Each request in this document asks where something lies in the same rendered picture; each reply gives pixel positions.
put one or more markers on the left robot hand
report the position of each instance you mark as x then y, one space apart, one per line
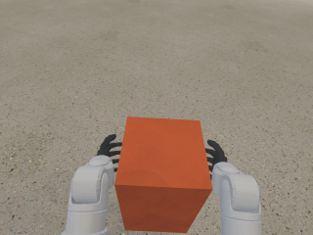
106 146

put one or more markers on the carton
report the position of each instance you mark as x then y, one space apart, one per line
162 178

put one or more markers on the right robot hand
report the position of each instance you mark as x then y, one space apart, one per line
217 153

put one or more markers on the robot right forearm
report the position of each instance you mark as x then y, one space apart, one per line
240 203

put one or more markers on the robot left forearm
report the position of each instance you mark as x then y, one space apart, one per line
88 198

